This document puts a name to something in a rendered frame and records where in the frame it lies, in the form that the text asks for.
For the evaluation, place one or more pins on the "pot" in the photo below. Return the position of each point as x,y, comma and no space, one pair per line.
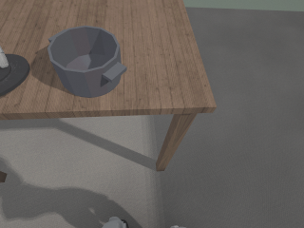
87,60

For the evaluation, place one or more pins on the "table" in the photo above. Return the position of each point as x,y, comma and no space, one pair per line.
164,70

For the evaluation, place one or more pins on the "robot left shin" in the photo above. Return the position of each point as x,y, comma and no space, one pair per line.
114,218

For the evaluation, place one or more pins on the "lid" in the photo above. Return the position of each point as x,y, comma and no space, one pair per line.
14,74

